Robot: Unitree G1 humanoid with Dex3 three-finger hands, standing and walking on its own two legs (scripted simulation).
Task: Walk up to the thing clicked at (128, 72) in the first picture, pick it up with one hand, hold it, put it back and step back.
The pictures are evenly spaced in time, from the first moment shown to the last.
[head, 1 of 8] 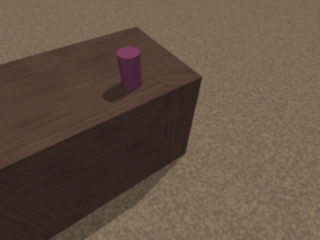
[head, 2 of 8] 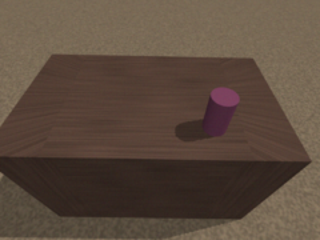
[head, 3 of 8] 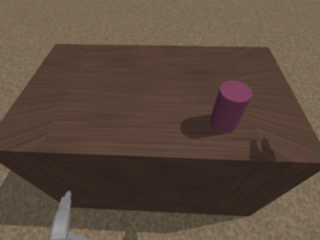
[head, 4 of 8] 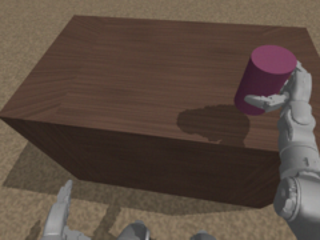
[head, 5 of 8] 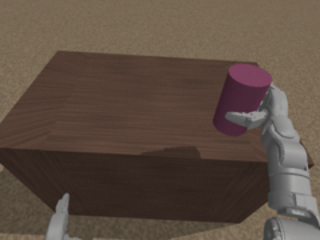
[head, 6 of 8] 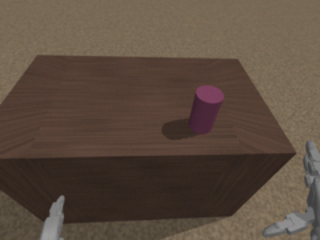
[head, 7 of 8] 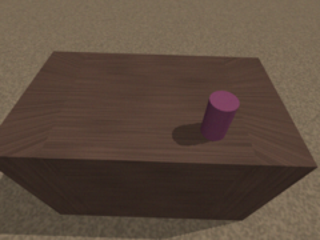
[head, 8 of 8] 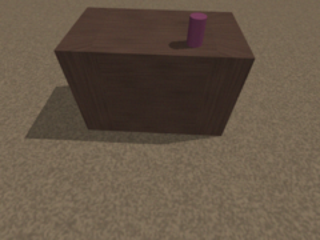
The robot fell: no
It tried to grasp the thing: yes
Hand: right
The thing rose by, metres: 0.24
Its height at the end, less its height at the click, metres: +0.00
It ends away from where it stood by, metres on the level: 0.02
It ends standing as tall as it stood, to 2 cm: yes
